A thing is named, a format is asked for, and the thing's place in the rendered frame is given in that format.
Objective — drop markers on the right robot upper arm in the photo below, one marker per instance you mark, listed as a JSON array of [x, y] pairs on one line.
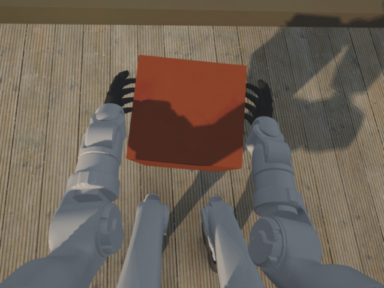
[[289, 252]]

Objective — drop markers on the right robot foot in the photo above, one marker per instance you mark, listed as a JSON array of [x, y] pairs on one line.
[[212, 263]]

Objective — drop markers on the carton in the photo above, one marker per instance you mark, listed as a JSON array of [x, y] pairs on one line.
[[188, 114]]

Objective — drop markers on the robot left hand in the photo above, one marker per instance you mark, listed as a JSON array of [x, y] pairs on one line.
[[116, 91]]

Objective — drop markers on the left robot upper arm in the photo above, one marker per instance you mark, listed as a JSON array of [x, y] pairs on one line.
[[82, 236]]

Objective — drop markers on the robot right hand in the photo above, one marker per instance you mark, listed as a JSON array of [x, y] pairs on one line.
[[263, 103]]

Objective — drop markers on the robot right forearm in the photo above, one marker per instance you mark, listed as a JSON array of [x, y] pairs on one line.
[[273, 173]]

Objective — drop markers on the robot left forearm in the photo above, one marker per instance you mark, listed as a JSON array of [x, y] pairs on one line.
[[96, 175]]

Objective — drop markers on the robot right thigh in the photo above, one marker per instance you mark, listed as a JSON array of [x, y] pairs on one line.
[[234, 266]]

